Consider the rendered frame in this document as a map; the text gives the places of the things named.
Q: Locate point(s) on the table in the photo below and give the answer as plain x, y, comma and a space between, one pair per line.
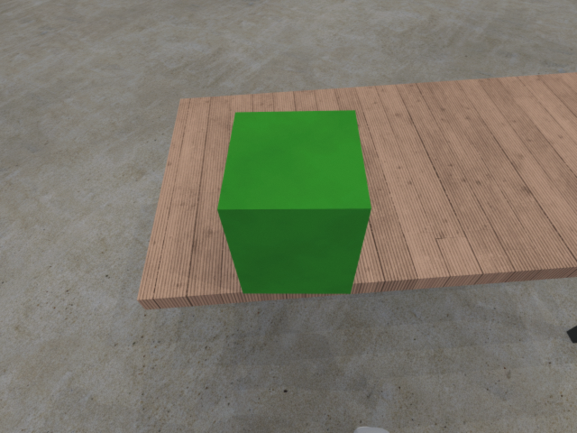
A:
471, 182

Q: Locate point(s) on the carton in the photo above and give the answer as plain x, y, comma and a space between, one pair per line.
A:
294, 202

